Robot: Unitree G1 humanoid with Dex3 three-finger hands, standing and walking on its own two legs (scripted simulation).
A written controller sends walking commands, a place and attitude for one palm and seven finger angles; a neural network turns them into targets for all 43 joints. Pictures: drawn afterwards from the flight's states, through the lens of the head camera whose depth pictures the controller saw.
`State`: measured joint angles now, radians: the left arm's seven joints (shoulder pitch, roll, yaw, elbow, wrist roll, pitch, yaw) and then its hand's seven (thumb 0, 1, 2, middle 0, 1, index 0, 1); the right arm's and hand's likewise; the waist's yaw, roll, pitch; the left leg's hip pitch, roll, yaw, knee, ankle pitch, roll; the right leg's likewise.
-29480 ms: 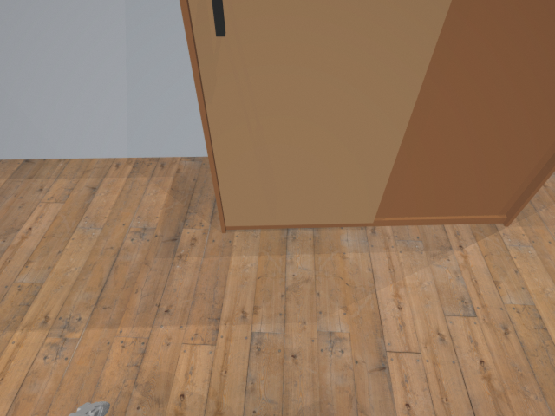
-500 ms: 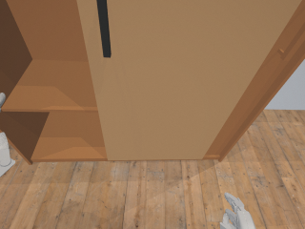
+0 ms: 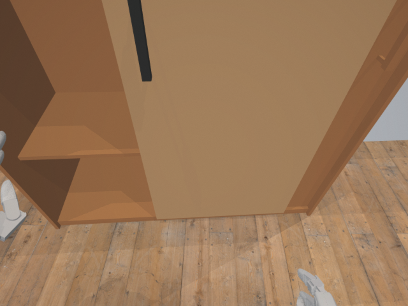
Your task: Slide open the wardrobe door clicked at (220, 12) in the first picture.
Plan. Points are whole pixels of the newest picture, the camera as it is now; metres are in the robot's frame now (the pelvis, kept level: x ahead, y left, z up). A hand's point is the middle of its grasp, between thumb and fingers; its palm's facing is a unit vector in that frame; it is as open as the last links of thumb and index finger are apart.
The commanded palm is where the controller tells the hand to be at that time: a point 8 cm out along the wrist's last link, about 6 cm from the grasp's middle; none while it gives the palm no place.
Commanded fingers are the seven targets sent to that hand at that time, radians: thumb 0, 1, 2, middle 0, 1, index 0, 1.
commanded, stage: stop stepping back and stand still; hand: left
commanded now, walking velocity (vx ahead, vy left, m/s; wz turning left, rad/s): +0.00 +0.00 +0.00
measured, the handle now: (141, 33) +0.63 +0.18 +0.24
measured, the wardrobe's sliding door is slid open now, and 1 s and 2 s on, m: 0.51 0.51 0.51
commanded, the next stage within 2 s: let the arm hang, fingers relaxed in 0.02 s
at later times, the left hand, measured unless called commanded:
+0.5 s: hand out of the picture +0.01 +0.17 -0.18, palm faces +0.04 -0.98 -0.18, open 7.0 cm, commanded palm none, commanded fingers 0.00 0.90 0.90 -0.20 -0.30 -0.20 -0.30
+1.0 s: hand out of the picture +0.03 +0.20 -0.16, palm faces +0.05 -0.97 -0.25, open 7.3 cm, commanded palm none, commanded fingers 0.00 0.90 0.90 -0.20 -0.30 -0.20 -0.30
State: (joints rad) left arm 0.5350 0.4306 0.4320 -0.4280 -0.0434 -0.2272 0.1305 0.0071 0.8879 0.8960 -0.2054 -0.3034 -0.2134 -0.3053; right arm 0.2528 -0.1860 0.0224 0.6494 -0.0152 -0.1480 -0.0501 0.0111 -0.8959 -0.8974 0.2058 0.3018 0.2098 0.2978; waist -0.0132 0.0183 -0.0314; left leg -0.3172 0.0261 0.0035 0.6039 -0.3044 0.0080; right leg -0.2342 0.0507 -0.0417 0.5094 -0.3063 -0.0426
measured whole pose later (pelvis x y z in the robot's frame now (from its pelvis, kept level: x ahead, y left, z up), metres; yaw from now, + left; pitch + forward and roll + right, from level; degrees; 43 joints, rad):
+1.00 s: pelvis -0.01 -0.01 +0.01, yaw +3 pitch -1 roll +0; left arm 0.17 0.22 0.01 1.12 0.01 0.00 0.01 0.00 0.91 0.90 -0.20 -0.30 -0.20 -0.30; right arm 0.20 -0.21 -0.01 1.12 -0.03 0.01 -0.03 0.00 -0.90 -0.90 0.20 0.30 0.21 0.30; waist -0.01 0.02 0.03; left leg -0.20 -0.01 -0.04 0.42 -0.20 0.00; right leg -0.16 0.03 0.04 0.41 -0.23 -0.01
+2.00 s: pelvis +0.01 -0.01 +0.02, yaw +3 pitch -1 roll +0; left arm 0.10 0.31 0.01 1.12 0.01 -0.02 0.00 0.00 0.90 0.90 -0.20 -0.30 -0.20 -0.30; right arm 0.10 -0.31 -0.01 1.12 -0.02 0.00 -0.01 0.00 -0.90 -0.90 0.20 0.30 0.21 0.30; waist -0.01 0.00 0.05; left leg -0.12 -0.01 -0.04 0.33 -0.19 0.00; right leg -0.09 0.03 0.04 0.32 -0.21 -0.01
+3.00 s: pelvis +0.01 -0.01 +0.02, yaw +2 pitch -2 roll +0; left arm 0.12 0.31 0.01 1.14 0.01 -0.02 0.00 0.00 0.90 0.90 -0.20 -0.30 -0.20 -0.30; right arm 0.12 -0.30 -0.01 1.14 -0.02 0.00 -0.02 0.00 -0.90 -0.90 0.20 0.30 0.21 0.30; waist -0.01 0.00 0.05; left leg -0.11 0.00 -0.03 0.32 -0.18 -0.01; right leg -0.08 0.04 0.05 0.30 -0.20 -0.02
